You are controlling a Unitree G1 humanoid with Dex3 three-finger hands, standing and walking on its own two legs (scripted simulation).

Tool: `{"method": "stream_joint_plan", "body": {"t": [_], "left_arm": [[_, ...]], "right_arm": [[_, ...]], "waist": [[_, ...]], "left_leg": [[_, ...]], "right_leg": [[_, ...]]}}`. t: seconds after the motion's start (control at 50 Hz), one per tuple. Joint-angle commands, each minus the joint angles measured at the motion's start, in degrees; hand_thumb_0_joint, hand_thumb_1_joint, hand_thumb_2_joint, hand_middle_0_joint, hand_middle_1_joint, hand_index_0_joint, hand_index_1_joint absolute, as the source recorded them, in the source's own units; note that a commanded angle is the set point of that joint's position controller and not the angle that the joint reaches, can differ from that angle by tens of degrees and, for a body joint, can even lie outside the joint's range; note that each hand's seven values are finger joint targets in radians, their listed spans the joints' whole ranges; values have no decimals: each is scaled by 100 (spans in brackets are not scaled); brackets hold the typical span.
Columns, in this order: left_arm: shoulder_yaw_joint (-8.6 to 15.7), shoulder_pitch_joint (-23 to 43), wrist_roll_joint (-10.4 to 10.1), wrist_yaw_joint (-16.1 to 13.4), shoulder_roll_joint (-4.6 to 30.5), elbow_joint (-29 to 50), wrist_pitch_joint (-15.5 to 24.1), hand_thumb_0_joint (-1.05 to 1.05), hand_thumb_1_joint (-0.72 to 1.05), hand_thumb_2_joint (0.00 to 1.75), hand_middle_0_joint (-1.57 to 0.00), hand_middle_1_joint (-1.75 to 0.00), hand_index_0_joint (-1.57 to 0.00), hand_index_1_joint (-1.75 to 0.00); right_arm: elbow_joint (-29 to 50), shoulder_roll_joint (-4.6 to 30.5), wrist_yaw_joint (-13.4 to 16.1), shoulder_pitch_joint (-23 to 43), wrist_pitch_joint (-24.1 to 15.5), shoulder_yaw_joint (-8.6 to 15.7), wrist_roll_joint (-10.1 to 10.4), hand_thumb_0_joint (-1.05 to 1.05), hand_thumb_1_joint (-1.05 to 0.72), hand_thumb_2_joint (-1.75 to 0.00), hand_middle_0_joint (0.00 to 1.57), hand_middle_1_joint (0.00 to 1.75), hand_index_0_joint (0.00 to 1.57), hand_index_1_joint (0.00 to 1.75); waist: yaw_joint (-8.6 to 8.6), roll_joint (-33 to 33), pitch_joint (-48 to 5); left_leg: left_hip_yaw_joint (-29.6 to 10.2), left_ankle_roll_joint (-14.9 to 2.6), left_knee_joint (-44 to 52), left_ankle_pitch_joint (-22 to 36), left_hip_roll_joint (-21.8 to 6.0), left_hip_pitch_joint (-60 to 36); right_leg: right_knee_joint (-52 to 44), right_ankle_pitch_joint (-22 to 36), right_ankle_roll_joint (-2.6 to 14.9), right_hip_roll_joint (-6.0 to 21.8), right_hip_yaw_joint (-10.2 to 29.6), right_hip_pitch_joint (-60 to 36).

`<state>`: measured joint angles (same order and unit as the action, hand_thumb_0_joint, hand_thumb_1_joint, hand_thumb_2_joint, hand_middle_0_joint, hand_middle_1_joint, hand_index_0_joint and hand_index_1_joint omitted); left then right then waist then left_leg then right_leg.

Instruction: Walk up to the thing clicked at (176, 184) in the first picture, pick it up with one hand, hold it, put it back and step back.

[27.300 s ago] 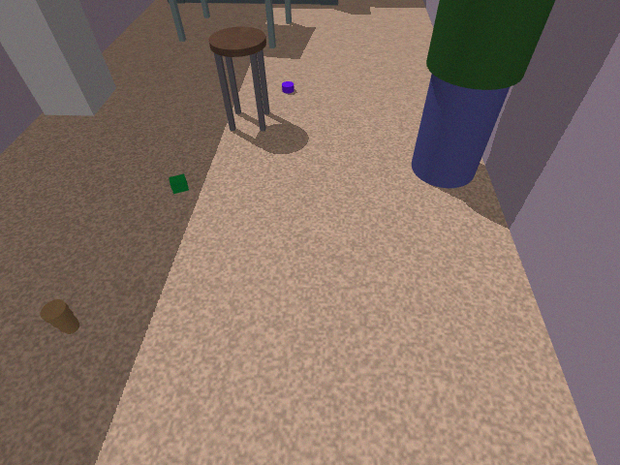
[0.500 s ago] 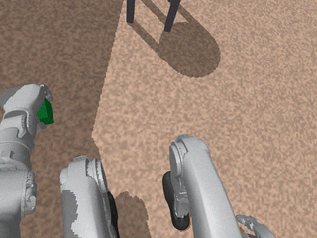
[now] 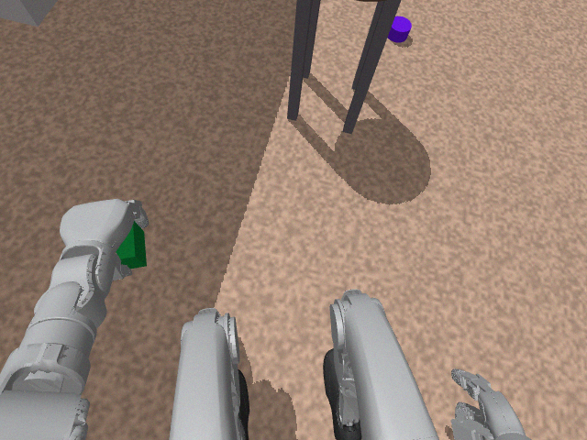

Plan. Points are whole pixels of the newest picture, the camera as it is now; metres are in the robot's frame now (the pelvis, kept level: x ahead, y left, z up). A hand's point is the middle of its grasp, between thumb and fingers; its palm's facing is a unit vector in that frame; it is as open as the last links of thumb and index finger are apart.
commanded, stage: lift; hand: left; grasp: from above
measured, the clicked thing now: (114, 247) +0.42 +0.26 -0.12
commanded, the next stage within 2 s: hold in 0.88 s
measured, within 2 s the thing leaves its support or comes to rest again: neither
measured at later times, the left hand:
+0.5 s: hand (51, 220) +0.37 +0.23 +0.09, palm faces -0.46 -0.09 -0.88, open 9.3 cm
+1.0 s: hand (5, 165) +0.39 +0.23 +0.17, palm faces -0.46 -0.09 -0.88, open 9.3 cm
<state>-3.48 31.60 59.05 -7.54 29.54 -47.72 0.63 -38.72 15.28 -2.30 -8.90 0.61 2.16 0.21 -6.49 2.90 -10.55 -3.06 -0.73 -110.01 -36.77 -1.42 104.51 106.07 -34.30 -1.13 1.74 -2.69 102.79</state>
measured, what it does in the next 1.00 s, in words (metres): rises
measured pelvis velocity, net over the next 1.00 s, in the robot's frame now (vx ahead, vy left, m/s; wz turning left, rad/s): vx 0.07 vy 0.00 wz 0.02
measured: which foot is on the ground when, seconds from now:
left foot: down 0.00-1.00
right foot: down 0.00-1.00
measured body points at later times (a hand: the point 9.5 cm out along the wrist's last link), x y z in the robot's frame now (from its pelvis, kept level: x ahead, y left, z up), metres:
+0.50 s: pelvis +0.04 +0.00 +0.18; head +0.12 +0.01 +0.62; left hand +0.39 +0.24 +0.14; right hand +0.13 -0.27 +0.06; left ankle +0.08 +0.11 -0.45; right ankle +0.10 -0.13 -0.45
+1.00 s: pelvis +0.07 +0.00 +0.25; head +0.13 -0.01 +0.70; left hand +0.41 +0.23 +0.22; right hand +0.15 -0.27 +0.12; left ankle +0.08 +0.12 -0.45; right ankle +0.10 -0.13 -0.45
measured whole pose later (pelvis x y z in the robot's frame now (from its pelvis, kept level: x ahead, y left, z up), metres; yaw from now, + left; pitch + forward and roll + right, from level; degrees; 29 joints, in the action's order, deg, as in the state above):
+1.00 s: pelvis +0.07 +0.00 +0.25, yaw +1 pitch +10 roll -1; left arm -10.4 19.6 56.6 -8.8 20.9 -50.1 -2.2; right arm -43.1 14.1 2.6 -15.2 -0.1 2.5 2.2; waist -3.6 2.0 -4.2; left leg 1.5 -0.2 -47.6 -22.2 -1.8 35.5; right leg 45.6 -19.9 -1.1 0.8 -0.3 35.9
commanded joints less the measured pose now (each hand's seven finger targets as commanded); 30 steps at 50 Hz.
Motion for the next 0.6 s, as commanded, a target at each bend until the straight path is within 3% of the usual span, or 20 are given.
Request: {"method": "stream_joint_plan", "body": {"t": [0.0,0.04,0.06,0.1,0.14,0.16,0.26,0.42,0.48,0.5,0.52,0.58], "left_arm": [[461,1492,-109,-234,1408,1291,-179,0,64,75,-102,-61,-101,-61],[278,1432,-173,-192,1204,1495,-199,0,62,74,-101,-61,-100,-62],[420,1301,-179,-191,1376,1572,-227,0,63,73,-101,-62,-100,-62],[176,1165,-276,-145,1068,1637,-259,0,63,72,-102,-61,-101,-61],[268,1000,-312,-142,1205,1625,-262,0,61,74,-101,-62,-100,-62],[190,976,-321,-130,1115,1710,-255,0,59,74,-100,-60,-99,-62],[-17,902,-277,-235,780,1274,-269,0,59,72,-98,-61,-97,-62],[-238,717,-231,-353,496,788,-391,0,55,71,-95,-60,-95,-61],[-338,816,-231,-339,394,767,-365,0,57,74,-98,-60,-97,-61],[-325,886,-227,-352,408,791,-363,0,56,75,-97,-61,-96,-62],[-213,779,-216,-394,518,761,-371,0,57,75,-97,-63,-96,-64],[-240,865,-155,-454,471,838,-370,0,57,76,-98,-61,-97,-63]], "right_arm": [[363,1052,219,-647,-107,377,79,0,-90,-90,20,30,20,30],[397,940,288,-588,-107,350,92,0,-90,-90,20,30,20,30],[418,958,322,-593,-108,349,118,0,-90,-90,20,30,20,30],[407,836,391,-541,-125,304,141,0,-90,-90,20,30,20,30],[368,803,465,-535,-160,291,166,0,-90,-90,20,30,20,30],[345,772,502,-540,-181,271,178,0,-90,-90,20,30,20,30],[201,741,623,-558,-267,235,215,0,-89,-90,20,30,20,30],[102,707,666,-635,-340,235,221,0,-89,-90,20,30,20,30],[38,705,668,-762,-349,232,203,0,-89,-90,20,30,20,30],[34,712,668,-782,-355,233,200,0,-89,-90,20,30,20,30],[49,715,663,-772,-354,241,193,0,-89,-90,20,30,20,30],[49,719,632,-769,-342,227,169,0,-89,-90,20,30,20,30]], "waist": [[9,734,-3233],[-32,626,-3110],[51,540,-3113],[-17,409,-2929],[25,239,-2800],[1,208,-2664],[60,223,-2001],[203,144,-1714],[143,69,-1641],[129,116,-1617],[230,117,-1585],[237,263,-1474]], "left_leg": [[-109,-29,2458,340,148,-3256],[-14,-47,2673,324,153,-3447],[11,-57,2817,340,167,-3564],[160,-71,2967,475,195,-3749],[195,-84,3182,587,199,-3958],[210,-87,3314,584,202,-4028],[66,-21,4151,582,127,-4812],[54,34,5141,1210,117,-5866],[175,5,5315,1643,152,-6148],[182,10,5408,1728,148,-6269],[182,27,5541,1779,148,-6416],[183,62,5870,1912,129,-6797]], "right_leg": [[-1866,479,259,-265,-112,-2325],[-2235,437,248,-288,-50,-2724],[-2436,422,243,-279,-1,-2955],[-2820,485,240,-303,91,-3331],[-3145,540,224,-310,152,-3751],[-3320,516,217,-307,191,-3905],[-3910,521,242,-336,186,-4266],[-4827,1085,247,-385,177,-5340],[-5145,1487,233,-382,216,-5755],[-5233,1565,228,-376,214,-5842],[-5314,1590,230,-372,210,-5970],[-5554,1710,237,-369,185,-6121]]}}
